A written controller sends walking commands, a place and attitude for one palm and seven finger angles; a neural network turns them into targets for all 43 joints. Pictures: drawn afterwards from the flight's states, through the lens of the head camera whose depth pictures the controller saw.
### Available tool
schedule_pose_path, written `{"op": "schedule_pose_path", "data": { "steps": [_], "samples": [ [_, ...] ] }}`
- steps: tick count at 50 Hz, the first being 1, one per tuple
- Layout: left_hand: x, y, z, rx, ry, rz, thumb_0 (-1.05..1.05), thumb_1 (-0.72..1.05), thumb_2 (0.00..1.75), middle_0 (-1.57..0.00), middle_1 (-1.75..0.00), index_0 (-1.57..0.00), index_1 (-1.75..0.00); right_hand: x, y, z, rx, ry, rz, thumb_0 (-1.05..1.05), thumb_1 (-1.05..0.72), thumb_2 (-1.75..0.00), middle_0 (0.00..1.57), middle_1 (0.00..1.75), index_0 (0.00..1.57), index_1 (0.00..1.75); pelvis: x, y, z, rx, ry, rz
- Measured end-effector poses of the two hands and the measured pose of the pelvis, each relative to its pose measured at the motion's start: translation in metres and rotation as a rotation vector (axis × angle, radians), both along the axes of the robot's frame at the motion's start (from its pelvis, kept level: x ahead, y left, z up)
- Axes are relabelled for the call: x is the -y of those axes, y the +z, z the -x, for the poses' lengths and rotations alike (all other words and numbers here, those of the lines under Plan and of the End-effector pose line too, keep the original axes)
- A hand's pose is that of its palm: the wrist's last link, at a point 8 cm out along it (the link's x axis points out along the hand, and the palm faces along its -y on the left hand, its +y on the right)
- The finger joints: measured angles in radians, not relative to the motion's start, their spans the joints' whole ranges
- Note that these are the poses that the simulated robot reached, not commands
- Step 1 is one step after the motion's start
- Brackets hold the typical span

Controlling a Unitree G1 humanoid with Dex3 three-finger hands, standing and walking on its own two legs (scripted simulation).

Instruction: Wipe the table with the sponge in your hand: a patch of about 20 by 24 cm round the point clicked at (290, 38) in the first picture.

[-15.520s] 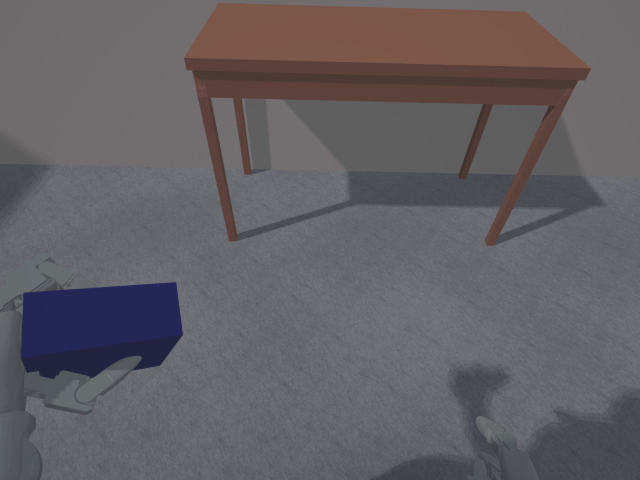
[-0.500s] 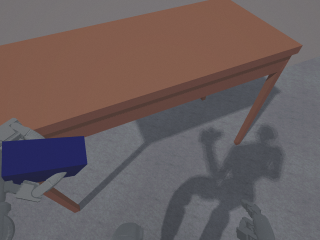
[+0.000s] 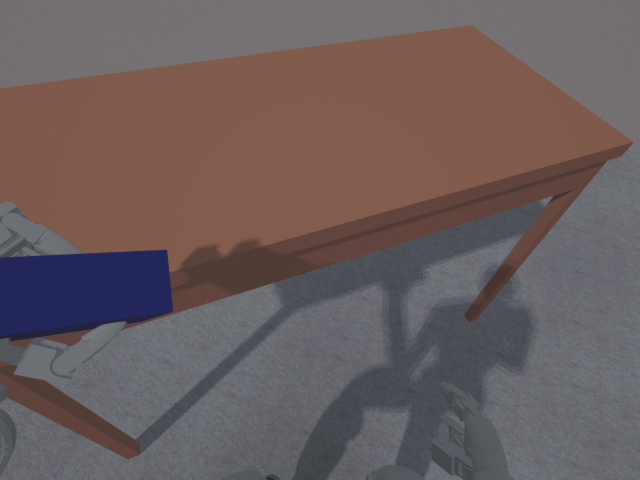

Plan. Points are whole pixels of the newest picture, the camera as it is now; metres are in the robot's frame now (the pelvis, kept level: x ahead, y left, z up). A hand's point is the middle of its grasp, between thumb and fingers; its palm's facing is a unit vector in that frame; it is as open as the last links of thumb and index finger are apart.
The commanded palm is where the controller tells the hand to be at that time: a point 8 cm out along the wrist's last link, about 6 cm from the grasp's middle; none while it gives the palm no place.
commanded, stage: take the last steps up to it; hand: left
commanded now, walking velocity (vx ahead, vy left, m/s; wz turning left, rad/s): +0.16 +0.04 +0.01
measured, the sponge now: (105, 294) +0.24 +0.21 +0.17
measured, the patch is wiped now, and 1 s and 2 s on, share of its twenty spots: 0.00 0.00 0.00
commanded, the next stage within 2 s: come to a stop and stand still in 0.32 s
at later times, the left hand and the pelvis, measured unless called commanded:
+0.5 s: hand (91, 260) +0.27 +0.23 +0.18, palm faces +0.36 -0.84 -0.40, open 9.2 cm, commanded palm +0.21 +0.29 +0.18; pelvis +0.05 +0.00 +0.00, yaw +1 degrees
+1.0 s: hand (81, 304) +0.22 +0.22 +0.18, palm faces +0.40 -0.81 -0.44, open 9.2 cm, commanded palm +0.17 +0.26 +0.18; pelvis +0.01 -0.02 +0.00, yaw +0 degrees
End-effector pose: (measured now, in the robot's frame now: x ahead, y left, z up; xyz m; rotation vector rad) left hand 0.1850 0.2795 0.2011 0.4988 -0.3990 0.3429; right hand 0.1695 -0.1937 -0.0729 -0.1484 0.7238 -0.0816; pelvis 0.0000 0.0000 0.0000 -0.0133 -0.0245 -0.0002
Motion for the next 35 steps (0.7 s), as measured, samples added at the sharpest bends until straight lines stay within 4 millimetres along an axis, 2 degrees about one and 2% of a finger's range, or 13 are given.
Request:
{"op": "schedule_pose_path", "data": {
  "steps": [3, 6, 10, 13, 17, 22, 27, 32, 35],
  "samples": [
    [0.007, 0.011, 0.007, -0.004, -0.013, -0.030, -0.01, -0.42, 1.01, -0.83, -1.35, -0.84, -1.35, -0.008, -0.002, -0.001, -0.012, 0.023, -0.021, 0.01, -0.91, -0.90, 0.20, 0.30, 0.20, 0.30, 0.000, 0.004, -0.005, -0.014, 0.001, 0.010],
    [0.007, 0.015, 0.011, -0.031, 0.022, -0.052, -0.01, -0.42, 1.01, -0.83, -1.35, -0.84, -1.35, -0.006, -0.008, -0.002, -0.037, 0.032, -0.029, 0.01, -0.90, -0.90, 0.20, 0.31, 0.20, 0.30, 0.004, 0.006, -0.009, -0.021, 0.002, 0.012],
    [0.007, 0.003, 0.007, -0.080, 0.106, -0.041, -0.01, -0.42, 1.01, -0.83, -1.36, -0.84, -1.35, 0.012, -0.021, -0.005, -0.057, 0.028, -0.024, 0.01, -0.90, -0.90, 0.20, 0.31, 0.20, 0.30, 0.014, 0.000, -0.015, -0.016, 0.007, -0.002],
    [0.010, -0.012, -0.002, -0.115, 0.129, 0.029, -0.01, -0.42, 1.01, -0.83, -1.36, -0.84, -1.35, 0.032, -0.025, -0.006, -0.082, 0.014, 0.007, 0.01, -0.90, -0.90, 0.20, 0.31, 0.20, 0.30, 0.018, 0.000, -0.021, -0.006, 0.010, -0.012],
    [0.017, -0.025, -0.020, -0.147, 0.099, 0.105, -0.01, -0.42, 1.01, -0.83, -1.36, -0.84, -1.35, 0.057, -0.012, -0.008, -0.101, -0.022, 0.073, 0.01, -0.91, -0.90, 0.20, 0.30, 0.20, 0.30, 0.018, 0.007, -0.031, -0.008, 0.004, -0.039],
    [0.017, -0.018, -0.039, -0.118, 0.013, 0.068, -0.01, -0.42, 1.01, -0.83, -1.36, -0.84, -1.35, 0.072, 0.008, -0.017, -0.088, -0.067, 0.156, 0.01, -0.91, -0.90, 0.20, 0.30, 0.20, 0.30, 0.009, 0.010, -0.041, -0.012, 0.014, -0.041],
    [-0.007, -0.009, -0.045, -0.049, -0.030, -0.001, -0.01, -0.42, 1.01, -0.83, -1.36, -0.84, -1.35, 0.061, 0.013, -0.031, -0.045, -0.107, 0.198, 0.01, -0.91, -0.90, 0.19, 0.30, 0.20, 0.30, -0.014, -0.002, -0.051, 0.001, -0.001, -0.016],
    [-0.032, -0.014, -0.048, -0.075, 0.013, 0.000, -0.01, -0.42, 1.01, -0.83, -1.36, -0.84, -1.35, 0.021, 0.015, -0.037, -0.033, -0.065, 0.128, 0.01, -0.91, -0.90, 0.19, 0.30, 0.19, 0.30, -0.021, 0.004, -0.049, 0.005, -0.005, 0.009],
    [-0.034, -0.012, -0.044, -0.082, 0.029, 0.034, -0.01, -0.42, 1.01, -0.83, -1.36, -0.84, -1.35, -0.002, 0.015, -0.036, -0.030, -0.004, 0.074, 0.01, -0.91, -0.90, 0.19, 0.30, 0.20, 0.30, -0.022, 0.009, -0.044, 0.005, -0.004, 0.028]
  ]
}}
